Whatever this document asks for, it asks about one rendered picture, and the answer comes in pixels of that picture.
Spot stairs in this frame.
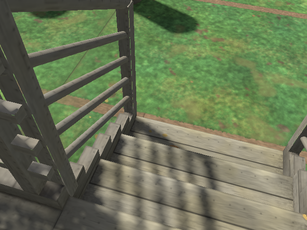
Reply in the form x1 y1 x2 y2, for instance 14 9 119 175
82 116 307 230

